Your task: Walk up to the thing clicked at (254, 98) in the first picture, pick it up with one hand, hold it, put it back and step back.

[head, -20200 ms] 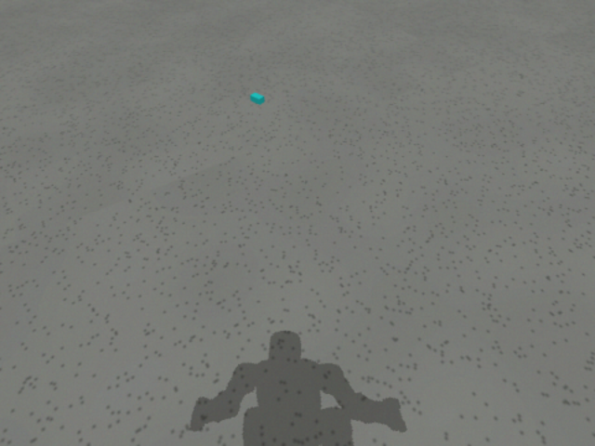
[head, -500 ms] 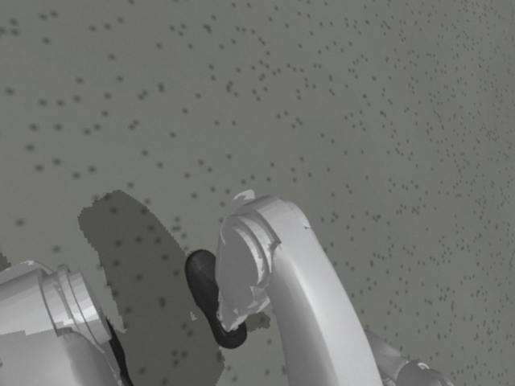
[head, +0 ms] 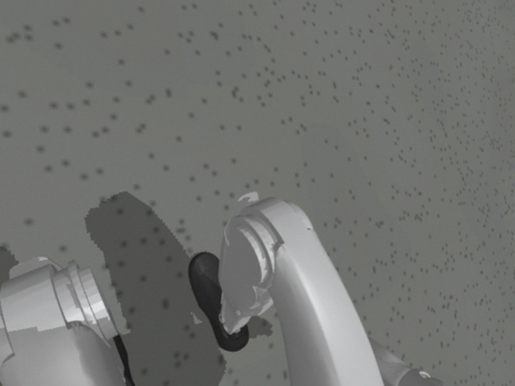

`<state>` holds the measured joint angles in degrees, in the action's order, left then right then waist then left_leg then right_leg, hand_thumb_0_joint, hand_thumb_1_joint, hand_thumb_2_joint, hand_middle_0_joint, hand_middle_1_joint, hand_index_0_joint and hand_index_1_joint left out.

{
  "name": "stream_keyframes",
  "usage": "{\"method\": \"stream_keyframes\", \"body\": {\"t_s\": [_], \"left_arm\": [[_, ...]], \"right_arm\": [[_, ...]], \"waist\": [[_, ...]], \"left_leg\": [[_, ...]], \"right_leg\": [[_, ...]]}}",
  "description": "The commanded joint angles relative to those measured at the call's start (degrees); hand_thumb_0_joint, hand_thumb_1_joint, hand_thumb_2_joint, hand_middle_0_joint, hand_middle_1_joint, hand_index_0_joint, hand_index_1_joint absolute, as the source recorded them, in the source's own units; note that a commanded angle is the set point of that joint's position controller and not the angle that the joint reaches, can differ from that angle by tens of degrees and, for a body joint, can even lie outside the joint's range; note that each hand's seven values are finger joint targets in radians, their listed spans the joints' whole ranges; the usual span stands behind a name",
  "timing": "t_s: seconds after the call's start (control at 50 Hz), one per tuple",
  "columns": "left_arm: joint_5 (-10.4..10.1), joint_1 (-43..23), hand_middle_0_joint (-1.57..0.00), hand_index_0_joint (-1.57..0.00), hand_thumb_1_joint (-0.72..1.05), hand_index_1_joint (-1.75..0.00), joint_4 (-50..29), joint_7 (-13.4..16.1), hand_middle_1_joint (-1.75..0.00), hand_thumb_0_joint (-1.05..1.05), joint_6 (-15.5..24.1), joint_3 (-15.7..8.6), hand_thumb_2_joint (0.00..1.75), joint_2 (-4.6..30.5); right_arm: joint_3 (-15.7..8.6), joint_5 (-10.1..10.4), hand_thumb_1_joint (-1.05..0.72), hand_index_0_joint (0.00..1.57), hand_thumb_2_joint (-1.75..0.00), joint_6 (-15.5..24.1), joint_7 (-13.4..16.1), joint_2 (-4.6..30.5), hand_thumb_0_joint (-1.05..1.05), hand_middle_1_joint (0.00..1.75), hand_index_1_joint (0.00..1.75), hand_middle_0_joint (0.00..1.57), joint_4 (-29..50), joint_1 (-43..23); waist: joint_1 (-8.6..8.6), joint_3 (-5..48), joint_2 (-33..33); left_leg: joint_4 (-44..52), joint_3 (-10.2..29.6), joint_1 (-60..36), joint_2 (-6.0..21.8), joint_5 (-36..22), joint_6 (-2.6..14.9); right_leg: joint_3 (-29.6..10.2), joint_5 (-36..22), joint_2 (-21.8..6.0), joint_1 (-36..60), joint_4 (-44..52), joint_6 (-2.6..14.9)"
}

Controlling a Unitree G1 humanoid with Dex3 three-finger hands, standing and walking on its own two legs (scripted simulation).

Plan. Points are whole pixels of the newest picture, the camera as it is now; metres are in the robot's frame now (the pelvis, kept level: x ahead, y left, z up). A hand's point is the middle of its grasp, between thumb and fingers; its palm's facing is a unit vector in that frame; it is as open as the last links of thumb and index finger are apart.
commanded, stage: settle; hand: left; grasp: from above
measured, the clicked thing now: out of the picture +0.43 +0.36 -0.29
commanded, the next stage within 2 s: lift in 0.72 s
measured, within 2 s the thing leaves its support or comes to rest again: leaves its support in 0.08 s
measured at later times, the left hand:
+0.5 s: hand out of the picture +0.41 +0.37 -0.16, palm faces -0.41 -0.18 -0.90, open 7.3 cm
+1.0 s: hand out of the picture +0.41 +0.37 -0.11, palm faces -0.40 -0.16 -0.90, open 7.3 cm
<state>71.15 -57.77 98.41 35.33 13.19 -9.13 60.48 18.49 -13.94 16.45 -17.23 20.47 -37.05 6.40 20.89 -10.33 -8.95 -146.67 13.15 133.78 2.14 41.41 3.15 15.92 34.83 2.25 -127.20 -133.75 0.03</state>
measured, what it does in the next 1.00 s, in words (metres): stands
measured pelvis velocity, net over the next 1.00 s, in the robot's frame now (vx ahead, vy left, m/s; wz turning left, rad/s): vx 0.00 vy -0.01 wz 0.15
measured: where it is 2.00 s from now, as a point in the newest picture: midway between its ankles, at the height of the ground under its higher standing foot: (174, 351)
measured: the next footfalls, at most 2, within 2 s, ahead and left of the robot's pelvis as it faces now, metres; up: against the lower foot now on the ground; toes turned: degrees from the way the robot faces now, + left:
none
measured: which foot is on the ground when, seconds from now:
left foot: down 0.00-1.00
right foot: down 0.00-1.00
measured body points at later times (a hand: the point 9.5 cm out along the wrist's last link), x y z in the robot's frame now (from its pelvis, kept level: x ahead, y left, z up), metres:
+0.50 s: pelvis +0.00 -0.01 +0.02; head +0.23 +0.11 +0.39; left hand +0.43 +0.37 -0.11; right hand +0.10 -0.27 -0.06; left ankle +0.07 +0.11 -0.27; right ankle +0.13 -0.10 -0.27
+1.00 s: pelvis +0.00 -0.01 +0.04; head +0.22 +0.09 +0.42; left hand +0.43 +0.37 -0.06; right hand +0.10 -0.26 -0.06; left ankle +0.07 +0.11 -0.27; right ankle +0.13 -0.10 -0.27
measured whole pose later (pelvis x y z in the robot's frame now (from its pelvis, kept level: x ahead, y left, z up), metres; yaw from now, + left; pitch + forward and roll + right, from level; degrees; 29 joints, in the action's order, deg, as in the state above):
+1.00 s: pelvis +0.00 -0.01 +0.04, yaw +8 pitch +35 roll -9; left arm 67.3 -51.3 76.4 18.7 9.1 -5.4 42.2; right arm 3.9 -6.1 5.8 -11.3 16.9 -41.1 10.8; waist 13.0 4.6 1.1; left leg -134.5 4.4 130.8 0.4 39.1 2.8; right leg 8.2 36.6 -0.2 -127.2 -128.6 1.2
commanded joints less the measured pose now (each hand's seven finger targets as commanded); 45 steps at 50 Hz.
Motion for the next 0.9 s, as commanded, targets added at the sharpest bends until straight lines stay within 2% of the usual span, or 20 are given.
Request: {"method": "stream_keyframes", "body": {"t_s": [0.0, 0.1, 0.16, 0.2, 0.22, 0.28, 0.32, 0.38, 0.42, 0.46, 0.5, 0.56, 0.58, 0.6, 0.64, 0.7, 0.8, 0.82, 0.84, 0.88], "left_arm": [[0.1, -14.1, -1.26, -1.28, 0.95, -0.40, -10.4, 1.7, -0.42, 0.00, 0.3, -1.5, 0.46, 14.8], [0.0, -11.6, -1.29, -1.30, 0.97, -0.37, -14.5, -0.7, -0.38, 0.00, -0.6, -2.6, 0.44, 12.4], [-1.5, -9.6, -1.29, -1.30, 0.96, -0.36, -20.4, -2.2, -0.37, 0.00, -1.5, -2.0, 0.44, 8.0], [-2.2, -9.6, -1.27, -1.29, 0.96, -0.34, -20.5, -3.6, -0.35, 0.00, -2.4, -0.1, 0.41, 3.9], [-2.1, -8.3, -1.27, -1.29, 0.96, -0.33, -18.8, -4.1, -0.34, 0.00, -2.9, -1.3, 0.39, 5.6], [-2.4, -8.3, -1.27, -1.29, 0.96, -0.29, -20.8, -6.3, -0.31, 0.00, -3.6, -0.7, 0.33, 2.8], [-3.3, -10.3, -1.27, -1.29, 0.94, -0.29, -22.5, -7.9, -0.30, 0.00, -3.4, 0.5, 0.34, 0.6], [-3.2, -11.3, -1.27, -1.28, 0.92, -0.26, -23.6, -9.4, -0.26, 0.00, -2.9, 1.1, 0.32, 0.8], [-2.3, -9.6, -1.27, -1.27, 0.91, -0.23, -22.4, -10.0, -0.24, 0.00, -2.6, -1.4, 0.31, 4.6], [-1.9, -10.8, -1.26, -1.26, 0.89, -0.20, -22.5, -11.0, -0.20, 0.00, -2.2, 0.6, 0.27, 1.0], [-2.1, -11.6, -1.26, -1.27, 0.88, -0.17, -24.2, -11.2, -0.17, 0.00, -1.8, -0.1, 0.24, 2.8], [-2.0, -12.8, -1.23, -1.23, 0.84, -0.14, -24.8, -11.9, -0.15, 0.00, -1.2, 1.9, 0.21, 0.8], [-2.0, -12.2, -1.23, -1.24, 0.84, -0.13, -24.3, -11.8, -0.13, 0.00, -1.3, 0.8, 0.20, 2.5], [-2.2, -13.1, -1.24, -1.24, 0.85, -0.13, -26.1, -11.6, -0.12, 0.00, -1.1, 0.2, 0.21, 3.2], [-2.3, -12.2, -1.25, -1.24, 0.85, -0.14, -26.7, -11.9, -0.13, 0.00, -1.2, 2.0, 0.24, 0.3], [-2.2, -12.7, -1.27, -1.25, 0.87, -0.15, -27.6, -11.8, -0.13, 0.00, -1.8, 1.8, 0.28, 0.0], [-2.8, -13.3, -1.33, -1.34, 0.94, -0.19, -28.4, -12.4, -0.19, 0.00, -2.7, 2.4, 0.24, -1.3], [-2.6, -13.3, -1.25, -1.26, 0.86, -0.11, -28.5, -12.5, -0.11, 0.00, -2.7, 2.2, 0.31, -1.1], [-2.7, -12.6, -1.32, -1.33, 0.94, -0.18, -28.6, -12.6, -0.19, 0.00, -3.1, 1.7, 0.23, -1.1], [-3.4, -11.7, -1.36, -1.35, 0.98, -0.15, -29.3, -13.3, -0.14, 0.00, -3.5, 2.0, 0.30, -2.3]], "right_arm": [[-7.2, 0.5, -0.90, 0.20, -0.90, 0.0, 0.4, 19.4, 0.00, 0.30, 0.30, 0.20, -1.4, 9.8], [-9.6, 1.1, -0.90, 0.20, -0.90, -0.3, -0.1, 18.0, 0.00, 0.30, 0.30, 0.20, -2.4, 11.7], [-13.0, 2.3, -0.90, 0.20, -0.90, -1.0, 0.0, 18.0, 0.00, 0.30, 0.30, 0.20, -3.1, 12.4], [-14.1, 3.2, -0.90, 0.20, -0.90, -1.7, 0.0, 17.5, 0.00, 0.30, 0.30, 0.20, -3.3, 13.1], [-14.2, 3.5, -0.90, 0.20, -0.90, -2.1, 0.0, 17.2, 0.00, 0.30, 0.30, 0.20, -4.4, 13.8], [-15.2, 4.3, -0.90, 0.20, -0.90, -3.6, 0.0, 16.5, 0.00, 0.30, 0.30, 0.20, -4.3, 15.3], [-15.8, 4.7, -0.90, 0.20, -0.90, -4.2, 0.4, 16.3, 0.00, 0.30, 0.30, 0.20, -3.8, 14.7], [-16.0, 5.2, -0.90, 0.20, -0.90, -5.1, 1.2, 15.8, 0.00, 0.30, 0.30, 0.20, -2.7, 14.0], [-16.5, 5.4, -0.90, 0.20, -0.90, -6.0, 1.9, 15.7, 0.00, 0.30, 0.30, 0.20, -3.6, 15.2], [-16.4, 5.4, -0.90, 0.20, -0.90, -6.5, 2.2, 14.5, 0.00, 0.30, 0.30, 0.20, -2.6, 14.3], [-16.5, 5.7, -0.90, 0.20, -0.90, -7.0, 3.0, 14.2, 0.00, 0.30, 0.30, 0.20, -2.1, 13.9], [-16.5, 5.8, -0.90, 0.20, -0.90, -7.2, 3.8, 13.4, 0.00, 0.30, 0.30, 0.20, -1.4, 12.7], [-16.6, 5.8, -0.90, 0.20, -0.90, -7.4, 4.2, 13.3, 0.00, 0.30, 0.30, 0.20, -2.0, 13.2], [-16.8, 5.9, -0.89, 0.20, -0.90, -7.7, 4.5, 13.5, 0.00, 0.30, 0.30, 0.20, -1.9, 13.4], [-16.9, 6.1, -0.90, 0.20, -0.90, -7.9, 4.9, 12.3, 0.00, 0.30, 0.30, 0.20, -2.5, 13.2], [-17.6, 6.4, -0.90, 0.20, -0.90, -8.2, 5.4, 12.8, 0.00, 0.30, 0.30, 0.20, -3.1, 14.9], [-18.2, 7.0, -0.93, 0.20, -0.91, -9.2, 6.0, 11.9, 0.00, 0.30, 0.30, 0.20, -3.5, 15.6], [-18.4, 7.2, -0.88, 0.20, -0.90, -9.4, 6.3, 11.9, 0.00, 0.30, 0.30, 0.20, -3.6, 15.7], [-18.6, 7.2, -0.93, 0.20, -0.91, -9.5, 6.4, 12.0, 0.00, 0.30, 0.30, 0.20, -3.4, 16.0], [-19.1, 7.6, -0.92, 0.20, -0.91, -9.7, 6.5, 11.5, 0.00, 0.30, 0.30, 0.20, -3.3, 16.1]], "waist": [[1.26, 37.7, 36.4], [0.28, 40.3, 37.1], [-2.18, 46.0, 40.3], [-2.02, 45.7, 38.8], [-2.41, 44.2, 37.9], [-2.12, 44.0, 34.2], [-2.01, 43.7, 31.9], [-3.09, 45.4, 29.7], [-3.79, 45.5, 28.6], [-3.79, 45.3, 27.9], [-4.27, 45.8, 26.6], [-4.14, 45.4, 26.8], [-4.60, 45.9, 25.6], [-5.20, 47.2, 25.7], [-6.08, 50.3, 27.3], [-5.99, 51.1, 28.6], [-6.60, 53.2, 28.2], [-6.63, 53.7, 27.8], [-6.73, 53.4, 27.3], [-7.50, 53.9, 28.4]], "left_leg": [[17.8, -1.1, -30.2, 1.2, -13.1, -3.60], [17.4, -2.9, -31.7, 0.7, -15.1, -3.48], [19.3, -3.5, -35.0, 0.4, -17.0, -3.94], [20.1, -3.3, -34.0, 0.2, -18.2, -3.99], [19.8, -3.4, -33.1, 0.3, -18.0, -3.81], [19.8, -4.6, -31.0, -0.2, -18.3, -2.91], [20.9, -5.2, -28.5, -0.8, -13.8, -2.14], [21.4, -5.9, -27.0, -1.3, -10.7, -1.66], [21.2, -6.6, -26.3, -1.4, -10.5, -1.44], [21.9, -7.2, -26.1, -1.8, -9.7, -1.48], [22.1, -7.6, -25.8, -2.0, -7.9, -1.21], [22.6, -8.2, -25.9, -2.3, -6.9, -1.30], [22.1, -8.6, -25.2, -2.3, -7.1, -1.09], [22.2, -8.6, -25.0, -2.4, -7.3, -1.04], [22.6, -9.2, -27.6, -2.3, -10.1, -1.32], [23.9, -9.1, -30.0, -2.6, -12.5, -1.57], [25.2, -9.2, -31.5, -2.6, -13.4, -1.43], [25.5, -9.2, -31.7, -2.7, -13.4, -1.33], [25.8, -9.1, -32.2, -2.8, -13.6, -1.33], [27.1, -9.4, -33.1, -2.9, -13.2, -1.34]], "right_leg": [[0.6, -11.4, 2.7, 17.0, 8.1, 1.71], [-0.4, -12.7, 2.4, 17.0, 8.7, 1.63], [-0.9, -13.2, 2.1, 16.1, 8.9, 2.17], [-0.8, -13.8, 1.8, 14.3, 8.6, 2.16], [-1.2, -13.4, 1.8, 13.0, 8.6, 2.20], [-2.3, -13.9, 1.6, 14.1, 10.2, 2.09], [-3.0, -11.3, 1.4, 14.5, 11.3, 2.26], [-3.8, -9.1, 1.2, 15.8, 12.3, 2.15], [-4.6, -8.6, 1.2, 16.7, 12.5, 2.20], [-5.0, -7.6, 1.0, 16.8, 13.0, 2.29], [-5.9, -5.2, 1.1, 17.0, 14.4, 2.28], [-6.6, -3.7, 0.9, 16.3, 14.9, 2.45], [-7.3, -3.3, 1.1, 17.5, 15.4, 2.39], [-7.2, -3.4, 0.9, 17.3, 15.5, 2.38], [-7.3, -6.4, 0.9, 18.7, 15.3, 2.44], [-6.5, -9.5, 0.3, 17.8, 14.8, 2.46], [-6.7, -10.4, 0.3, 18.9, 15.5, 2.60], [-6.7, -10.4, 0.3, 19.1, 15.7, 2.63], [-6.8, -10.6, 0.0, 18.9, 16.0, 2.52], [-7.2, -10.3, -0.1, 19.3, 16.6, 2.64]]}}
